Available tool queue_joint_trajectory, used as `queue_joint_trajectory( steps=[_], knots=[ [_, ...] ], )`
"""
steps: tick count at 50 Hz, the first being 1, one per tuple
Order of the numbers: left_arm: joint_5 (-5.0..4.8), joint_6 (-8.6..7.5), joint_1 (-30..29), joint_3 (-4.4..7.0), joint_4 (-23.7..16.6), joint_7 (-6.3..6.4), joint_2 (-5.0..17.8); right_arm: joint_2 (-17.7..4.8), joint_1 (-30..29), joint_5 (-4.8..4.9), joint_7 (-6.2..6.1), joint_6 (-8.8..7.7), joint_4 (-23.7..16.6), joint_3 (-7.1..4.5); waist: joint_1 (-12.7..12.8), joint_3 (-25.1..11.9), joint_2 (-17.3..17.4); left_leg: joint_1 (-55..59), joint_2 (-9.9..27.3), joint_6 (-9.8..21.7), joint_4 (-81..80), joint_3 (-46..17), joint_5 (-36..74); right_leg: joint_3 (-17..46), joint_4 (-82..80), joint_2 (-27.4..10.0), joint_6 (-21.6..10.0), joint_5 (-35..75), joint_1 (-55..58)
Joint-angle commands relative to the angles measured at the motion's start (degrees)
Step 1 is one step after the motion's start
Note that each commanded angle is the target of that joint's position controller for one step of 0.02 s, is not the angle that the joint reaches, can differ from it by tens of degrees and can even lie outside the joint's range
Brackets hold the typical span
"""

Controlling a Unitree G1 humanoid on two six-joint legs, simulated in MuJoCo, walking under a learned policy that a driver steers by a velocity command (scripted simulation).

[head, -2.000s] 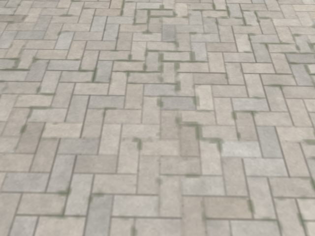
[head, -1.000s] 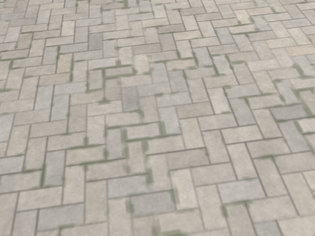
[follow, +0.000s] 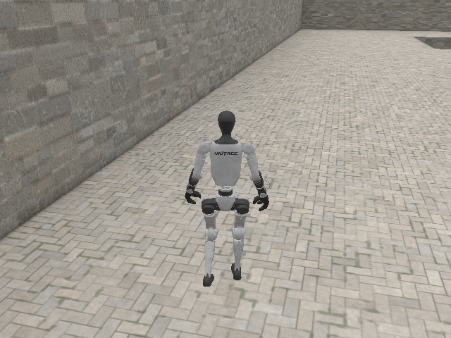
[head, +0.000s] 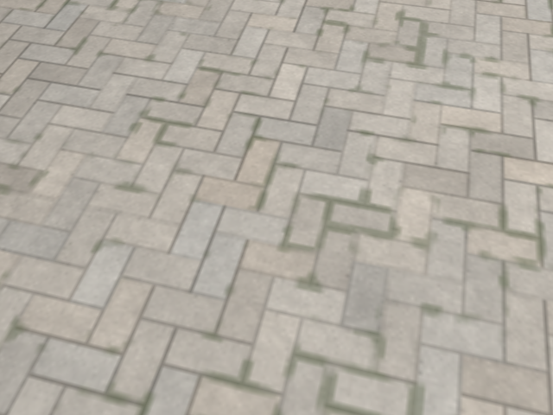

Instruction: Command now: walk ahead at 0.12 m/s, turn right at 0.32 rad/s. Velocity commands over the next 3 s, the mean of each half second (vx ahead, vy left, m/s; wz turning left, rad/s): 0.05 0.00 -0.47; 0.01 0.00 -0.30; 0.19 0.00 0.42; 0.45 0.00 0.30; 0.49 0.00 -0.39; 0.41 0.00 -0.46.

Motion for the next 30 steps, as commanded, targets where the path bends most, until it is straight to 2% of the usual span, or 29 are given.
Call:
queue_joint_trajectory(
  steps=[1,3,6,9,11,13,14,15,16,17,18,19,20,21,23,25,28,30],
  knots=[
    [0.34,1.50,-0.4,2.81,-4.5,1.10,9.6,-5.8,2.4,-0.11,-1.17,0.89,-4.3,-2.07,-1.0,-7.2,-6.1,-6.3,3.3,-0.6,-5.1,-1.0,3.0,20.5,-12.0,-13.9,-10.0,1.3,9.7],
    [0.50,2.14,0.0,3.31,-4.8,1.73,10.0,-4.2,3.0,-0.31,-1.67,0.62,-3.8,-1.74,-1.1,-8.9,-8.5,-3.3,2.0,-1.1,-11.5,0.2,4.2,18.7,-11.9,-12.2,-10.1,3.7,8.5],
    [-0.37,3.06,0.3,4.10,-5.3,2.71,11.1,-4.1,1.3,-0.31,-1.73,0.48,-3.9,-1.66,-0.3,-11.4,-8.1,-0.7,1.6,-1.7,-17.9,-0.7,9.4,19.8,-11.6,-11.7,-9.9,-2.0,8.2],
    [-0.61,4.03,0.5,4.38,-5.8,3.08,11.1,-4.3,-1.1,-0.06,-1.37,0.14,-4.7,-1.77,0.6,-10.3,-9.1,0.8,1.0,-1.7,-23.1,-1.2,11.2,22.7,-11.7,-11.2,-9.1,-9.0,7.5],
    [-0.69,4.66,1.0,4.48,-5.9,3.21,11.1,-4.6,-1.7,0.20,-0.91,-0.55,-5.1,-1.93,0.9,-9.7,-9.7,2.0,0.6,-1.1,-27.9,-1.3,11.5,24.8,-10.8,-11.1,-8.5,-9.8,8.4],
    [-1.12,5.38,0.3,4.46,-6.3,3.45,10.9,-4.5,0.1,0.47,-0.35,-1.39,-4.5,-2.20,-0.6,-9.1,-9.9,6.9,0.2,0.2,-37.5,-0.3,15.9,25.6,-8.6,-9.8,-6.9,-9.0,7.8],
    [-1.41,5.66,0.9,4.27,-6.4,3.58,10.2,-5.3,1.3,0.39,-0.22,-1.67,-4.2,-2.63,-1.3,-8.9,-9.2,11.4,1.7,1.3,-43.1,-0.5,19.0,24.9,-6.7,-8.0,-5.1,-10.4,5.9],
    [-1.24,5.70,2.5,3.56,-6.6,3.57,7.9,-8.9,2.8,-0.55,-0.50,-1.64,-4.5,-3.51,-1.0,-10.0,-3.6,17.3,11.1,4.8,-46.7,-7.7,18.6,21.1,0.5,-4.8,-2.0,-18.3,0.7],
    [-1.53,5.17,1.8,3.34,-8.7,3.40,6.3,-13.7,1.4,-2.51,-0.58,-0.90,-4.4,-4.68,1.1,-6.7,13.6,16.4,21.7,12.8,-50.6,-21.3,24.2,7.9,12.5,4.4,1.3,-26.7,-10.0],
    [-0.44,4.39,3.0,4.61,-8.0,3.26,10.6,-11.1,-1.2,-3.61,-0.51,-1.11,-6.0,-4.18,0.6,-6.9,13.4,13.2,26.5,17.1,-51.0,-25.4,29.3,6.9,27.2,1.6,3.8,-29.7,-10.5],
    [-0.81,4.53,4.9,5.59,-6.4,3.06,12.6,-8.1,-4.2,-2.93,-0.83,-1.27,-7.1,-3.21,1.8,-6.8,8.9,12.4,24.1,16.1,-49.7,-20.4,31.5,7.3,33.8,0.6,4.7,-26.7,-9.8],
    [-1.03,5.29,6.8,5.74,-4.8,3.26,12.0,-6.6,-6.6,-1.79,-0.96,-1.29,-7.6,-2.78,2.8,-6.0,6.1,12.3,20.3,13.5,-48.5,-14.4,32.0,6.3,37.1,0.1,5.9,-23.8,-9.9],
    [-0.81,6.02,7.5,5.58,-4.3,3.53,11.0,-5.8,-7.4,-0.79,-1.08,-1.30,-7.7,-2.52,2.5,-5.4,5.7,13.5,18.5,12.4,-47.7,-11.1,32.9,5.9,40.4,-0.4,6.9,-21.0,-11.3],
    [-0.90,6.50,7.3,5.15,-4.5,3.47,9.4,-5.6,-7.2,-0.53,-1.21,-1.13,-7.6,-2.25,2.0,-4.9,5.8,13.5,17.5,12.4,-47.3,-8.3,36.0,5.0,42.4,-0.8,7.9,-19.8,-11.7],
    [-1.46,6.65,4.3,4.44,-6.3,3.18,7.7,-6.0,-5.4,-0.88,-1.41,-0.51,-7.1,-2.43,0.3,-4.4,7.2,15.5,16.1,13.0,-47.5,-4.3,37.7,2.1,38.9,-1.8,9.1,-17.3,-12.4],
    [-1.57,6.47,0.9,3.88,-8.3,2.82,6.9,-7.1,-2.8,-0.99,-1.71,0.11,-6.4,-2.96,-1.9,-5.4,8.6,19.9,17.4,14.2,-47.1,-3.6,39.1,1.1,32.9,-3.3,10.0,-17.0,-12.8],
    [-1.27,6.38,-0.4,3.17,-9.9,1.86,5.9,-9.4,-3.0,-0.64,-1.48,0.65,-6.2,-3.95,-2.6,-7.1,9.7,19.8,19.2,14.7,-46.4,-1.4,40.5,-1.2,24.1,-5.1,9.4,-18.6,-6.4],
    [-1.28,6.54,-0.1,3.34,-10.4,1.43,6.6,-10.5,-3.6,-0.22,-0.97,0.74,-6.0,-4.42,-2.5,-7.5,10.4,18.3,20.0,14.7,-46.0,0.0,41.4,-3.4,19.2,-4.9,8.3,-18.6,-1.7]
  ],
)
